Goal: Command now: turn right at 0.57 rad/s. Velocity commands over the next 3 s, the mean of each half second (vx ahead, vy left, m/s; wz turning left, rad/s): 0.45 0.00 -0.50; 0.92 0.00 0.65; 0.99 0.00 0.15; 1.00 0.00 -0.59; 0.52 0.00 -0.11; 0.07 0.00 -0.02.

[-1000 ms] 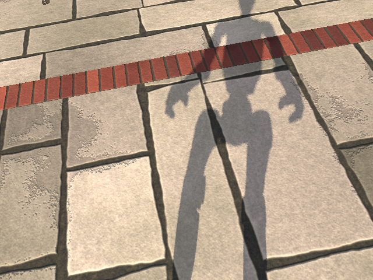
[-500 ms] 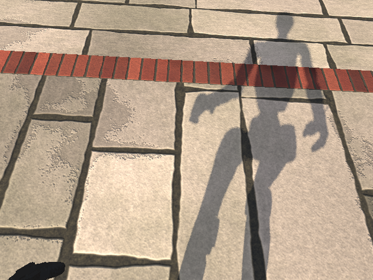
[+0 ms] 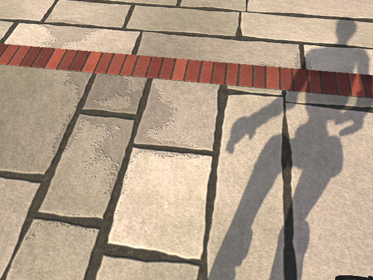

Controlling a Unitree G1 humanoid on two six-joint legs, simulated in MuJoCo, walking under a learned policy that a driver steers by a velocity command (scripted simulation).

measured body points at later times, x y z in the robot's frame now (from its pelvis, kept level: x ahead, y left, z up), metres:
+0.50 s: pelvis +0.10 -0.08 -0.01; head +0.13 -0.09 +0.44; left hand +0.41 +0.05 -0.07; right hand -0.03 -0.34 -0.13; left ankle -0.03 +0.13 -0.74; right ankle +0.16 -0.27 -0.72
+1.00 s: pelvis +0.43 -0.20 -0.04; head +0.44 -0.19 +0.41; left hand +0.40 +0.07 -0.17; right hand +0.65 -0.44 -0.11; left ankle +0.61 -0.14 -0.72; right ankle +0.17 -0.28 -0.72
